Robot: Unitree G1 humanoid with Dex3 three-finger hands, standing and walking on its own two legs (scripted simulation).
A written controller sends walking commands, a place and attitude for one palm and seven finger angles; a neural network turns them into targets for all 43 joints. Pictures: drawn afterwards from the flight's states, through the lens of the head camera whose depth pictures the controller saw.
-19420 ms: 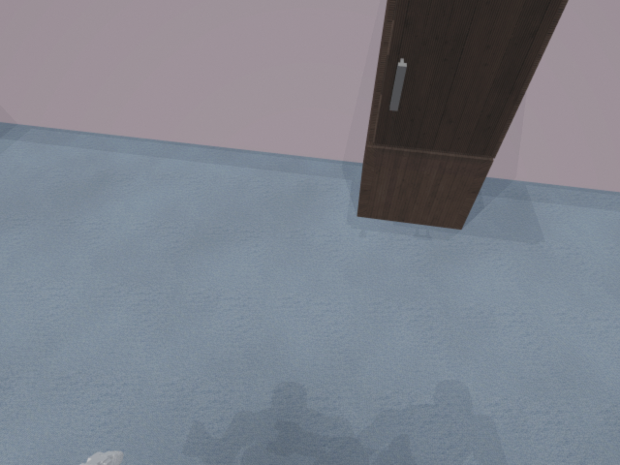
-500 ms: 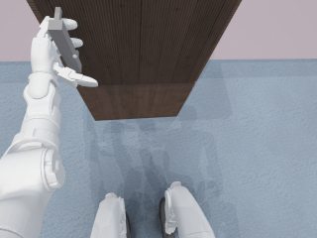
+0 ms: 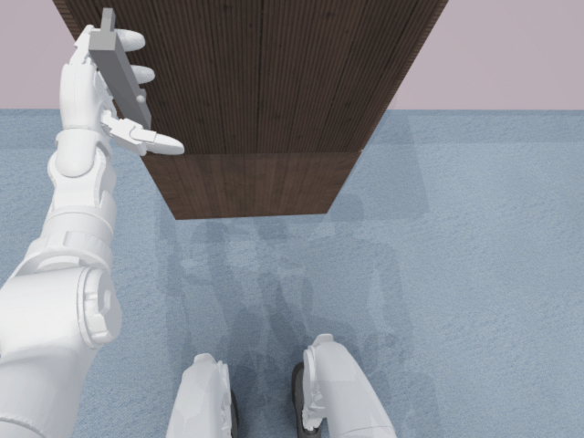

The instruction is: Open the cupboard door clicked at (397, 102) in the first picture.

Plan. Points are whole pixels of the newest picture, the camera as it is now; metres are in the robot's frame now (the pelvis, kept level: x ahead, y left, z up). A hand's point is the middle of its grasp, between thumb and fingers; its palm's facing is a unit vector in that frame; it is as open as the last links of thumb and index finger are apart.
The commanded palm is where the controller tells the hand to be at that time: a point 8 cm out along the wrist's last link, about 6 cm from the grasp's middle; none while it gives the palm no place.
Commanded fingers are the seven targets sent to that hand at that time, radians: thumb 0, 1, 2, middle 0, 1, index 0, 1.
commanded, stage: slide the fingers in behind the handle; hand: left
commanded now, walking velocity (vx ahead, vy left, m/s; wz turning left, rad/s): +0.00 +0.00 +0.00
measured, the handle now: (126, 74) +0.59 +0.17 +0.03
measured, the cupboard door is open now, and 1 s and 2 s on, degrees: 0 0 32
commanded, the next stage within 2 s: close the thumb around the handle in 0.12 s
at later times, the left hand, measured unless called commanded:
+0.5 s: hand (141, 99) +0.54 +0.14 +0.04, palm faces -0.03 -1.00 -0.02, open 11.7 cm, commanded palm +0.52 +0.17 +0.04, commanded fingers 0.00 0.34 0.66 -0.36 -1.29 -0.36 -1.29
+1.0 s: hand (142, 98) +0.54 +0.14 +0.04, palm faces -0.01 -1.00 -0.01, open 5.9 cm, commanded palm +0.52 +0.17 +0.04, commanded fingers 0.00 0.90 0.90 -0.40 -1.35 -0.40 -1.35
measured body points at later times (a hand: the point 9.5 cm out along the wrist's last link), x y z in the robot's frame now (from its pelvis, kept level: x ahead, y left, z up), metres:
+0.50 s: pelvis +0.01 +0.01 +0.00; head +0.18 +0.03 +0.41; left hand +0.54 +0.20 +0.04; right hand +0.02 -0.25 -0.11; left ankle +0.01 +0.10 -0.61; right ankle +0.04 -0.11 -0.61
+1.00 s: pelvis +0.00 +0.01 +0.00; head +0.18 +0.03 +0.41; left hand +0.54 +0.20 +0.04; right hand +0.01 -0.25 -0.11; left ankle +0.01 +0.10 -0.61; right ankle +0.04 -0.11 -0.61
